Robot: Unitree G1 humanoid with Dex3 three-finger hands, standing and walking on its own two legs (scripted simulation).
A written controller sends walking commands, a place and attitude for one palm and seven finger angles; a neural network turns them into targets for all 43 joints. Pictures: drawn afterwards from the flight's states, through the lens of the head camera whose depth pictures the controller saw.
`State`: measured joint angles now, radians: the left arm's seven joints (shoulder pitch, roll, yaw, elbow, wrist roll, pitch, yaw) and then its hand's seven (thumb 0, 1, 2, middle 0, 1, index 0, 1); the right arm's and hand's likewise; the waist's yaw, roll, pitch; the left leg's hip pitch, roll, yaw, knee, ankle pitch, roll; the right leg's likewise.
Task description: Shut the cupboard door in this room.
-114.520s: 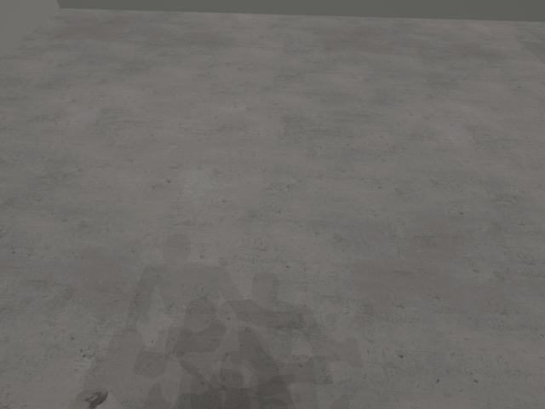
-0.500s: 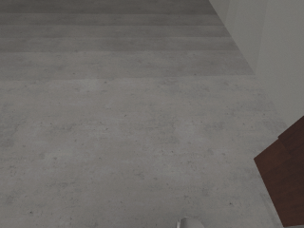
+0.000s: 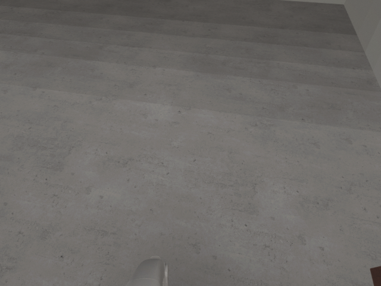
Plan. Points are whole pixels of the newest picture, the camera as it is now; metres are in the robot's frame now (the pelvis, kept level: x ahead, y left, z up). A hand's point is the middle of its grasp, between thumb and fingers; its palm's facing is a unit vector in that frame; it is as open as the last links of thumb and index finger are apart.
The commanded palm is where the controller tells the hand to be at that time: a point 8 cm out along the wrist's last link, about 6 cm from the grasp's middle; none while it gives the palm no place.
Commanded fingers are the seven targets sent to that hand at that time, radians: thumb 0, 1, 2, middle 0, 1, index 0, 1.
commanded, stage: turn to face it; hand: left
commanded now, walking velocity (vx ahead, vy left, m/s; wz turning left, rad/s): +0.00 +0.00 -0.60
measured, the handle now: out of the picture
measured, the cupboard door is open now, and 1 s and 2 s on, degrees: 7 7 7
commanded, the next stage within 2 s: none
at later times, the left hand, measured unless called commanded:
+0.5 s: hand (111, 284) +0.14 +0.20 -0.18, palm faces -0.08 -0.97 -0.22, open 7.3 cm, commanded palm none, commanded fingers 0.00 0.90 0.90 -0.20 -0.30 -0.20 -0.30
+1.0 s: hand (129, 210) +0.32 +0.19 -0.17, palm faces -0.43 -0.87 -0.22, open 7.4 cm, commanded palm none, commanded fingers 0.00 0.90 0.90 -0.20 -0.30 -0.20 -0.30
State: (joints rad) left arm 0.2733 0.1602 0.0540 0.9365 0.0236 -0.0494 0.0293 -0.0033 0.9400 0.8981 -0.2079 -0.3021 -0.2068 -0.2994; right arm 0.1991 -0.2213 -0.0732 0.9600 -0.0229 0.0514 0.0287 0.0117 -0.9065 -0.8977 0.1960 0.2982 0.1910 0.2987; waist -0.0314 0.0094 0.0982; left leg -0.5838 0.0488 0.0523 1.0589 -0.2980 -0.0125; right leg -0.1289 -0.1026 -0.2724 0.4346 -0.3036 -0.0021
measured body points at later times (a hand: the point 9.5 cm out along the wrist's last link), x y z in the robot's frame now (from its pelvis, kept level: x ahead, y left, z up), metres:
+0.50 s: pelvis +0.08 +0.02 -0.02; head +0.12 +0.00 +0.43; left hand +0.15 +0.26 -0.16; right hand +0.16 -0.22 -0.17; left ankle +0.11 +0.12 -0.74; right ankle +0.07 -0.09 -0.74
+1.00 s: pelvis +0.12 +0.05 +0.00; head +0.18 +0.05 +0.44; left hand +0.34 +0.23 -0.15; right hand +0.06 -0.20 -0.13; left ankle +0.17 +0.15 -0.74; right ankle +0.03 -0.06 -0.67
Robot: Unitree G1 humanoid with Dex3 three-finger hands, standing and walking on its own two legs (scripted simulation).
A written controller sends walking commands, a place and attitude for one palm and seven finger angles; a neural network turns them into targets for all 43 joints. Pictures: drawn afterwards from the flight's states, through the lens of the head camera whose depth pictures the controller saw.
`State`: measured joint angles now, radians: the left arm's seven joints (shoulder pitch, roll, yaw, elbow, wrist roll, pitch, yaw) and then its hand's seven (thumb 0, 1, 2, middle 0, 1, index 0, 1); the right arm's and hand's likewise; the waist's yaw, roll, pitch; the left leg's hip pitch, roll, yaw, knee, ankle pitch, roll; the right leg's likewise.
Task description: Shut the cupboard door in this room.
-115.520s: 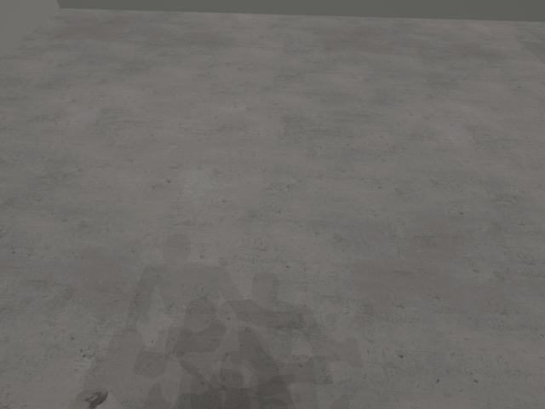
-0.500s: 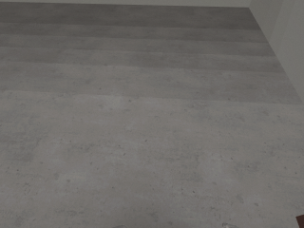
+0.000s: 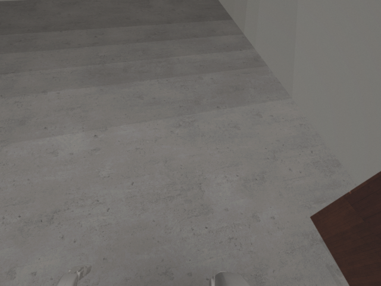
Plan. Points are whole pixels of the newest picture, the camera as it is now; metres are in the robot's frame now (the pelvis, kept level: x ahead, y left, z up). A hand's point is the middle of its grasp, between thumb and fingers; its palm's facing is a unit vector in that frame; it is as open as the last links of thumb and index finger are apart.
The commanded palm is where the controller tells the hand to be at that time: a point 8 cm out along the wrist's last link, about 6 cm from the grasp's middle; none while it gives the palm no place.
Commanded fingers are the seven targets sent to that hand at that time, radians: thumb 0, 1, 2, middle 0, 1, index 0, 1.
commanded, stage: turn to face it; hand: left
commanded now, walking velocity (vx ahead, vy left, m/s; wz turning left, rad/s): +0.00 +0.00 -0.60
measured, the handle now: out of the picture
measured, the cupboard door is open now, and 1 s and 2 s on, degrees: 7 7 7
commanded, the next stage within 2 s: take the last steps up to it in 1.70 s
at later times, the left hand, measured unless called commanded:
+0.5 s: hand (130, 280) +0.15 +0.14 -0.17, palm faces -0.27 -0.94 -0.22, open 7.4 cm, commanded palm none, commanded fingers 0.00 0.90 0.90 -0.20 -0.30 -0.20 -0.30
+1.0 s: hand (163, 233) +0.26 +0.08 -0.16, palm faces -0.56 -0.78 -0.27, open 7.4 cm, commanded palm none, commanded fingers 0.00 0.90 0.90 -0.20 -0.30 -0.20 -0.30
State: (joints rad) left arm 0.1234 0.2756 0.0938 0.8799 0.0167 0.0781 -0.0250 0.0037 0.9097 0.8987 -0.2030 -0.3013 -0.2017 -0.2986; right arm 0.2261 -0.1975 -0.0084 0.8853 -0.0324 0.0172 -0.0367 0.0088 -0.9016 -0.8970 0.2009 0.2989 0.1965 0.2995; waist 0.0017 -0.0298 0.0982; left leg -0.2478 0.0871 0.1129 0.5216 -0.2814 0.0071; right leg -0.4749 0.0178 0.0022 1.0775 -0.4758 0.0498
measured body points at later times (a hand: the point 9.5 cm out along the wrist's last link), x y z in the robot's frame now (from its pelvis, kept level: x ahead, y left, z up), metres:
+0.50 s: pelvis +0.01 -0.02 -0.01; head +0.07 -0.04 +0.44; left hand +0.16 +0.19 -0.15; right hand +0.02 -0.30 -0.14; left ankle +0.05 +0.11 -0.70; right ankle -0.03 -0.13 -0.74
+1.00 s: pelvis +0.03 -0.03 -0.02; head +0.06 -0.07 +0.43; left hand +0.28 +0.12 -0.14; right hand -0.09 -0.27 -0.17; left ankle +0.06 +0.10 -0.73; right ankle -0.04 -0.12 -0.74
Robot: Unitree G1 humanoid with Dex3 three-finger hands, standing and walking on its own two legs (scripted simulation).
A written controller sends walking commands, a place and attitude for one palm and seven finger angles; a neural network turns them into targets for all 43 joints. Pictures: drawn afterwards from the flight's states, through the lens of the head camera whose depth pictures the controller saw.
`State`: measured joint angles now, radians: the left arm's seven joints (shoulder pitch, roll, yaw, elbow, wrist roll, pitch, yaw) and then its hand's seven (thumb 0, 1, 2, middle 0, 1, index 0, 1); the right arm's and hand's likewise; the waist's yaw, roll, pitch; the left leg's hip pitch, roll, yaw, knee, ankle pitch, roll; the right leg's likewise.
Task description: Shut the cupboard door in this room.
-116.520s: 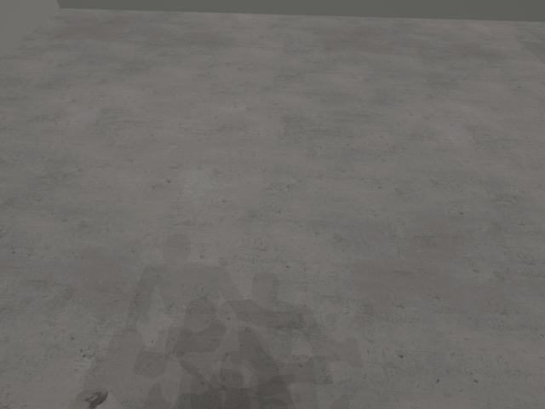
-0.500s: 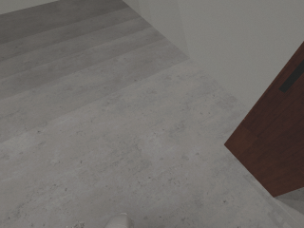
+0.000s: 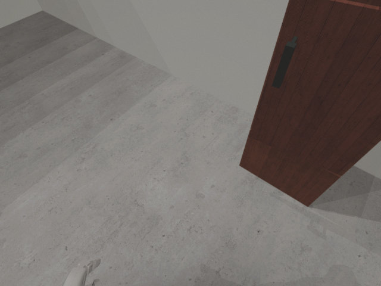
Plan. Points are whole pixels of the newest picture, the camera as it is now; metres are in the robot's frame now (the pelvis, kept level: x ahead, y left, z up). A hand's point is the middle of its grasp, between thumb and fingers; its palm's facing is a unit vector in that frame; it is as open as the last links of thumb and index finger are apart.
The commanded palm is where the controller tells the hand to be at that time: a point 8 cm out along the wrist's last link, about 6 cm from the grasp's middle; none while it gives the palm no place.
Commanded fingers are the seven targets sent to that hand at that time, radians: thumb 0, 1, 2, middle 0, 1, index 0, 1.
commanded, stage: turn to face it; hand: left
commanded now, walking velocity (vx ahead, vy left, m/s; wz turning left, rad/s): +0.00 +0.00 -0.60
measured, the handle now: (285, 62) +0.70 -0.25 +0.05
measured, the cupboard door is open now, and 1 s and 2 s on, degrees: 7 7 7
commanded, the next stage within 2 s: take the last steps up to it in 0.70 s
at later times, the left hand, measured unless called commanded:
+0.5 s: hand (113, 269) +0.17 +0.20 -0.15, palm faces -0.23 -0.95 -0.21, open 7.4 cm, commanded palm none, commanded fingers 0.00 0.90 0.90 -0.20 -0.30 -0.20 -0.30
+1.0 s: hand (144, 264) +0.18 +0.13 -0.15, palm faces -0.38 -0.91 -0.18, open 7.4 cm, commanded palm none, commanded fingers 0.00 0.90 0.90 -0.20 -0.30 -0.20 -0.30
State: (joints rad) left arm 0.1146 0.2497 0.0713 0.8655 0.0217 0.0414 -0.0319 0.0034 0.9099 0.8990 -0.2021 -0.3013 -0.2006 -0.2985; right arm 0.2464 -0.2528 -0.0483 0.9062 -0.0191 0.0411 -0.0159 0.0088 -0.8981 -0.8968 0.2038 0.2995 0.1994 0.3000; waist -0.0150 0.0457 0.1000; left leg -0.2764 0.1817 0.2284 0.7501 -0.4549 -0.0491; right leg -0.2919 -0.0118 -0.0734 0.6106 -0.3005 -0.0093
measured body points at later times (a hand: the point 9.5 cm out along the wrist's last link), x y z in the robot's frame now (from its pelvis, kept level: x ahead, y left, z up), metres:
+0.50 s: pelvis +0.03 +0.02 +0.02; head +0.08 +0.03 +0.46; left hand +0.18 +0.25 -0.14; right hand +0.04 -0.24 -0.11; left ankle +0.07 +0.14 -0.72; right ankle -0.04 -0.09 -0.64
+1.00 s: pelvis +0.05 -0.01 +0.01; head +0.07 -0.02 +0.46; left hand +0.20 +0.18 -0.14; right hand -0.02 -0.26 -0.13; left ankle +0.10 +0.09 -0.70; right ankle -0.02 -0.10 -0.72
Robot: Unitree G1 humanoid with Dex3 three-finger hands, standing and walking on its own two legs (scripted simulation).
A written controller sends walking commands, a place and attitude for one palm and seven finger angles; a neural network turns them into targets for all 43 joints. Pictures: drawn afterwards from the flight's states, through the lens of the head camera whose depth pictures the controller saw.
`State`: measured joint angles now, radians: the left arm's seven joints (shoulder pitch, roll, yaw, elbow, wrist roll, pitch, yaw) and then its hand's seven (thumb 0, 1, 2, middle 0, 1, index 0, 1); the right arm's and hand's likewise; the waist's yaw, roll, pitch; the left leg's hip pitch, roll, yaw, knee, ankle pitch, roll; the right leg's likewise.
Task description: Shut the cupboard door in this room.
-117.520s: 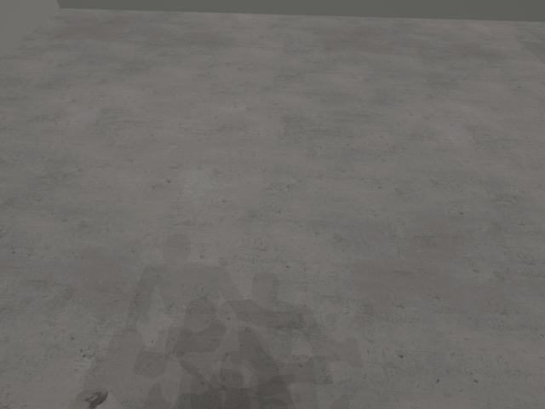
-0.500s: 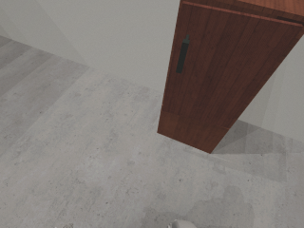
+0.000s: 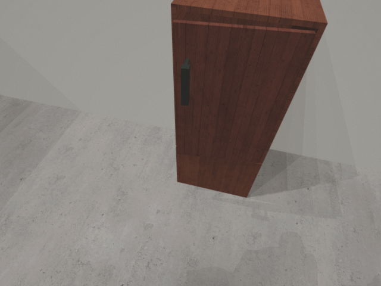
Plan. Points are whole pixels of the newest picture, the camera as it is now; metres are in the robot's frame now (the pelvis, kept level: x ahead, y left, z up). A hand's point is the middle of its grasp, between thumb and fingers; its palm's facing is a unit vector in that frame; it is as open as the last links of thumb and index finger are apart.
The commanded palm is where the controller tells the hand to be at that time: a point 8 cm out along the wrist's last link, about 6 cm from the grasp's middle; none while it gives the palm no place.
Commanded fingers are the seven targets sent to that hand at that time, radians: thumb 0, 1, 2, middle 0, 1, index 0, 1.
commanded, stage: take the last steps up to it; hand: left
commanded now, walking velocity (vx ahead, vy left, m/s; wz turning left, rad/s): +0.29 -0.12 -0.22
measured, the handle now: (186, 82) +0.69 +0.05 +0.04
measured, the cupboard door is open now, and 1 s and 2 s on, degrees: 7 7 7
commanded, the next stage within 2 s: come to a stop and stand still in 0.48 s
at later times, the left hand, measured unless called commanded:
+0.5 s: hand (162, 242) +0.26 +0.09 -0.17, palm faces -0.16 -0.97 -0.20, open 7.3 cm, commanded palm none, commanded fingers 0.00 0.90 0.90 -0.20 -0.30 -0.20 -0.30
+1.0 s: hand (171, 238) +0.27 +0.07 -0.17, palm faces -0.02 -0.96 -0.27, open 7.3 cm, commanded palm none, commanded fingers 0.00 0.90 0.90 -0.20 -0.30 -0.20 -0.30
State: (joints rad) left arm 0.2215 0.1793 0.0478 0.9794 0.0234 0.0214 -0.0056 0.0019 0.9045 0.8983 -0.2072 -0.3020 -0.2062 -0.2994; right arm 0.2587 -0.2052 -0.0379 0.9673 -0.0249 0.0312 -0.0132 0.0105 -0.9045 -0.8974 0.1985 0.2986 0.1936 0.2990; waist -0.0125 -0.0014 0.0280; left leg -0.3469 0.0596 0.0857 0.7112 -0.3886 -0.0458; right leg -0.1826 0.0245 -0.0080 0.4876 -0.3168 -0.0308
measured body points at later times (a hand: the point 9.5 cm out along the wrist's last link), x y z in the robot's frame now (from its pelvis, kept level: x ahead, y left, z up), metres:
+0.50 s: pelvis +0.14 -0.08 -0.01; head +0.19 -0.10 +0.43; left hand +0.27 +0.14 -0.16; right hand +0.01 -0.30 -0.16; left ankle +0.03 +0.10 -0.70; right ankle +0.17 -0.19 -0.74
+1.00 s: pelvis +0.21 -0.13 -0.01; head +0.26 -0.15 +0.44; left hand +0.27 +0.12 -0.15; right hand +0.32 -0.36 -0.16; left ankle +0.27 -0.01 -0.74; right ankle +0.17 -0.23 -0.74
